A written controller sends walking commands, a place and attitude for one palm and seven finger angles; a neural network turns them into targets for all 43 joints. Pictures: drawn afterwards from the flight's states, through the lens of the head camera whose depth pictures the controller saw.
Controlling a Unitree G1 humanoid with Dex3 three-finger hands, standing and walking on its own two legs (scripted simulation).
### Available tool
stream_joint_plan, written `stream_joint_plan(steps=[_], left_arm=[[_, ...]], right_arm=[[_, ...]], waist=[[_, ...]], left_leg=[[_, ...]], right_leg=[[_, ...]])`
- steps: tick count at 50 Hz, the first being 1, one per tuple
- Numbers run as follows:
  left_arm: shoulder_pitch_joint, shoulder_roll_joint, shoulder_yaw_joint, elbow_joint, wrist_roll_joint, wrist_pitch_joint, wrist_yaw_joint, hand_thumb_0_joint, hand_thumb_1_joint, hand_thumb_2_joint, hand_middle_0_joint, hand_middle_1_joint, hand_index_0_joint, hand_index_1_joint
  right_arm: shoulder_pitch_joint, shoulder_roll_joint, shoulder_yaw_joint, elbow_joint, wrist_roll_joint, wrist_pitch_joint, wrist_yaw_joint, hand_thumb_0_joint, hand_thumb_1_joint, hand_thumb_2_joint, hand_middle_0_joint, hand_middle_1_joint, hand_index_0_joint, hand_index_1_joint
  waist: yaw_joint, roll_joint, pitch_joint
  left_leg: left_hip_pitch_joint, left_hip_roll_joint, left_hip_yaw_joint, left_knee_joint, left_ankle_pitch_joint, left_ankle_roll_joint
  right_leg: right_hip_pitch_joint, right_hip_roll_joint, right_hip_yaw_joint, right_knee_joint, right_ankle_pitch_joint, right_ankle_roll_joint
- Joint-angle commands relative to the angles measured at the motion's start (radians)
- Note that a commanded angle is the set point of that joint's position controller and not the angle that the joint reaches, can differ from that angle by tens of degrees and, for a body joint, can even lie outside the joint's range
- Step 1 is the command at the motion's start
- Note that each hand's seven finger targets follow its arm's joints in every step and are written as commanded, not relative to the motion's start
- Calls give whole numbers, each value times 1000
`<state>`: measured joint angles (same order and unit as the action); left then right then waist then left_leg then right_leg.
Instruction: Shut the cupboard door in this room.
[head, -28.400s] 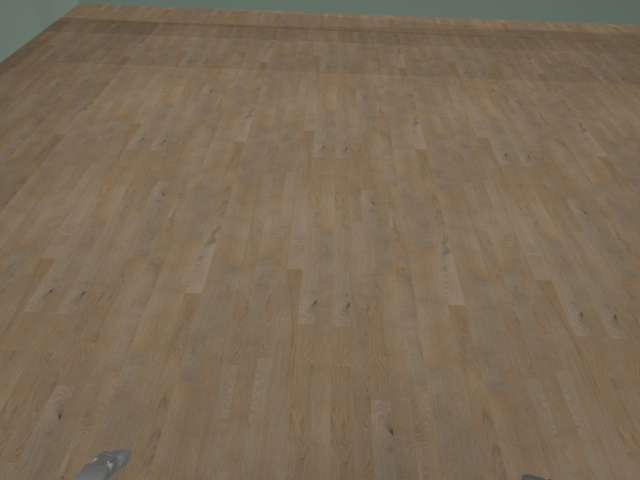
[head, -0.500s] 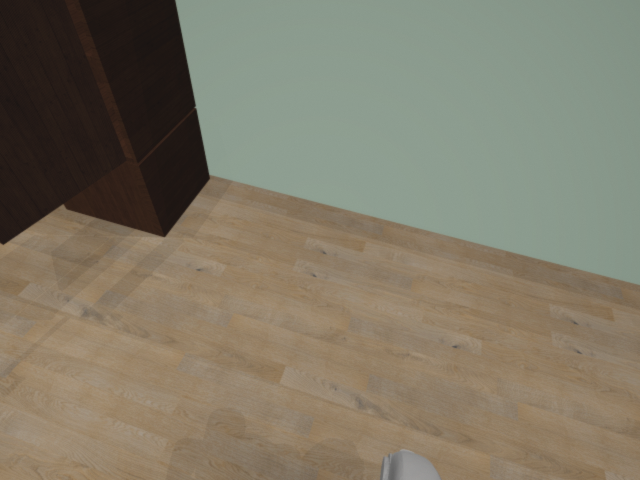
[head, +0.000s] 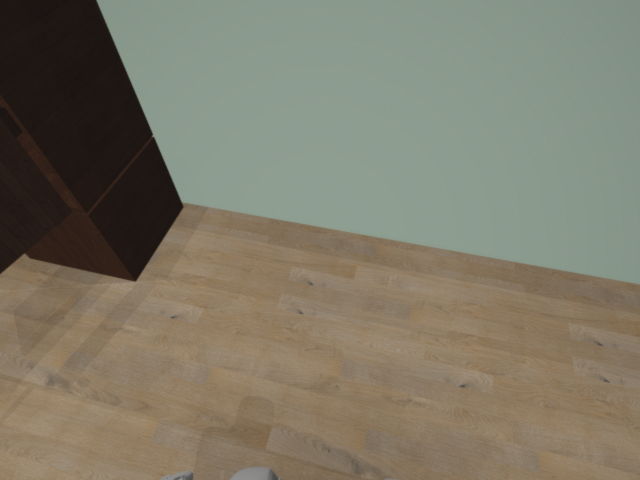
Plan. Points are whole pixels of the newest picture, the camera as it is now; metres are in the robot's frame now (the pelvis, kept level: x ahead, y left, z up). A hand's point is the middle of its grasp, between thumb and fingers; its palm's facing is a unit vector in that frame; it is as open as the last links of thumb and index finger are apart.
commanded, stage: walk to a spot facing it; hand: left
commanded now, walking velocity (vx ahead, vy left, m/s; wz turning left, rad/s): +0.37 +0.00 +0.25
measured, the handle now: out of the picture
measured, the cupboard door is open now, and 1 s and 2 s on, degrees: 79 79 79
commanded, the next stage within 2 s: turn to face it in 0.52 s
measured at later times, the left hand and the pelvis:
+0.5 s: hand out of the picture +0.11 +0.22 -0.18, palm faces +0.20 -0.97 -0.12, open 7.4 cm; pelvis +0.19 +0.08 +0.00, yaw +6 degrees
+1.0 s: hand (206, 306) +0.41 +0.22 -0.14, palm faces +0.15 -0.96 -0.23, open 7.4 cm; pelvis +0.32 +0.03 +0.00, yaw +11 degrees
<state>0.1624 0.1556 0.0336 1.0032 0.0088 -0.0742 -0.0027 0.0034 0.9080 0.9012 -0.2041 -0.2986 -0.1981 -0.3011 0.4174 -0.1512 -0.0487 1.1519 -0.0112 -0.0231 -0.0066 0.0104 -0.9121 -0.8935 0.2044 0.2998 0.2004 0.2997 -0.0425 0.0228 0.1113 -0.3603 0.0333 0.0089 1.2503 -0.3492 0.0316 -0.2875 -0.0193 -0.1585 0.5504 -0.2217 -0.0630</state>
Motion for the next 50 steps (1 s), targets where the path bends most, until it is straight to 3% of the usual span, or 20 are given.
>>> stream_joint_plan(steps=[1,7,14,17,18,19,20,21,24,27,30,33,36,39,42,43,44,45,46,50], left_arm=[[116,95,21,12,7,-11,16,0,900,900,-200,-300,-200,-300],[185,110,25,53,10,-27,13,0,900,900,-200,-300,-200,-300],[288,131,25,93,15,-19,20,0,900,900,-200,-300,-200,-300],[271,146,27,98,12,-10,20,0,900,900,-200,-300,-200,-300],[265,135,24,91,7,-9,19,0,900,900,-200,-300,-200,-300],[300,87,18,70,-2,-9,10,0,900,900,-200,-300,-200,-300],[250,72,3,36,0,-14,6,0,900,900,-200,-300,-200,-300],[205,92,15,24,4,-7,13,0,900,900,-200,-300,-200,-300],[160,58,23,51,13,16,2,0,900,900,-200,-300,-200,-300],[232,16,23,72,18,51,2,0,900,900,-200,-300,-200,-300],[213,17,35,46,18,72,-1,0,900,900,-200,-300,-200,-300],[146,25,30,12,15,72,-1,0,900,900,-200,-300,-200,-300],[65,27,17,-17,10,59,2,0,900,900,-200,-300,-200,-300],[40,48,15,-27,8,52,8,0,900,900,-200,-300,-200,-300],[124,98,29,-15,5,39,13,0,900,900,-200,-300,-200,-300],[189,162,41,1,11,26,20,0,900,900,-200,-300,-200,-300],[272,252,62,20,15,17,28,0,900,900,-200,-300,-200,-300],[270,259,55,4,1,24,32,0,900,900,-200,-300,-200,-300],[203,226,56,-7,0,21,37,0,900,900,-200,-300,-200,-300],[42,150,38,-66,1,38,44,0,900,900,-200,-300,-200,-300]], right_arm=[[43,-22,-17,-59,-14,6,13,0,-900,-900,200,300,200,300],[-134,-22,-18,-132,-13,8,34,0,-900,-900,200,300,200,300],[-338,-29,-8,-204,-11,-19,46,0,-900,-900,200,300,200,300],[-209,-65,-19,-168,-18,-31,35,0,-900,-900,200,300,200,300],[-72,-120,-33,-130,-22,-38,27,0,-900,-900,200,300,200,300],[53,-229,-62,-104,-31,-45,15,0,-900,-900,200,300,200,300],[126,-295,-73,-88,-14,-37,4,0,-900,-900,200,300,200,300],[84,-271,-67,-88,-9,-29,2,0,-900,-900,200,300,200,300],[-100,-152,-34,-130,-9,-44,-6,0,-900,-900,200,300,200,300],[-113,-105,-20,-125,-7,-59,-10,0,-900,-900,200,300,200,300],[-104,-86,-24,-131,-7,-63,-14,0,-900,-900,200,300,200,300],[-84,-92,-16,-120,-5,-63,-15,0,-900,-900,200,300,200,300],[-54,-103,-13,-99,-8,-59,-16,0,-900,-900,200,300,200,300],[-39,-133,-23,-87,-9,-38,-18,0,-900,-900,200,300,200,300],[-70,-141,-29,-91,-4,-16,-16,0,-900,-900,200,300,200,300],[-54,-111,-27,-99,3,-14,-11,0,-900,-900,200,300,200,300],[-31,-50,-20,-122,10,-10,-5,0,-900,-900,200,300,200,300],[-36,-91,-26,-137,16,11,-14,0,-900,-900,200,300,200,300],[-43,-78,-24,-119,10,23,-12,0,-900,-900,200,300,200,300],[-63,-64,-36,-114,1,56,13,0,-900,-900,200,300,200,300]], waist=[[11,-119,-44],[32,-132,5],[96,-126,10],[21,-90,-59],[-37,-16,-150],[-74,194,-282],[-89,278,-309],[-74,187,-259],[4,77,-64],[57,56,-47],[67,69,-23],[64,69,2],[44,100,-11],[31,116,-64],[90,69,-116],[113,-64,-192],[129,-301,-268],[121,-253,-276],[106,-261,-255],[39,-153,-171]], left_leg=[[-141,92,-30,-25,111,-28],[-211,113,26,-309,202,-64],[-161,74,79,-596,158,-31],[101,8,133,-724,154,-8],[330,29,95,-775,199,14],[580,259,-214,-808,257,100],[662,406,-416,-881,427,183],[577,420,-361,-916,353,206],[272,330,-174,-1004,287,121],[170,281,-26,-1057,291,82],[170,281,40,-1085,309,88],[186,254,69,-1054,526,115],[221,224,71,-978,771,116],[269,228,19,-882,823,108],[208,191,-13,-730,644,49],[84,115,33,-571,420,-2],[-128,-31,101,-301,-195,-58],[-110,-13,7,-152,-309,-60],[-122,21,-38,-68,-260,-69],[-133,52,-20,-15,-68,-87]], right_leg=[[-6,-270,217,-369,-31,-46],[47,-252,121,-404,40,-61],[233,-307,89,-322,227,-59],[195,-277,17,-106,394,-26],[106,-228,-32,108,402,8],[-127,-105,-79,384,95,65],[-302,-44,-4,611,-353,78],[-332,-82,67,687,-360,62],[-308,-146,127,689,-166,72],[-257,-131,128,669,-57,87],[-325,-133,150,646,31,95],[-322,-135,123,503,60,114],[-220,-107,69,265,60,114],[-117,-61,30,130,17,111],[85,-74,38,-70,151,117],[284,-191,132,-99,463,93],[474,-454,355,-86,879,-22],[377,-526,337,-120,968,-102],[321,-489,312,-154,842,-107],[151,-372,122,-225,394,-33]])
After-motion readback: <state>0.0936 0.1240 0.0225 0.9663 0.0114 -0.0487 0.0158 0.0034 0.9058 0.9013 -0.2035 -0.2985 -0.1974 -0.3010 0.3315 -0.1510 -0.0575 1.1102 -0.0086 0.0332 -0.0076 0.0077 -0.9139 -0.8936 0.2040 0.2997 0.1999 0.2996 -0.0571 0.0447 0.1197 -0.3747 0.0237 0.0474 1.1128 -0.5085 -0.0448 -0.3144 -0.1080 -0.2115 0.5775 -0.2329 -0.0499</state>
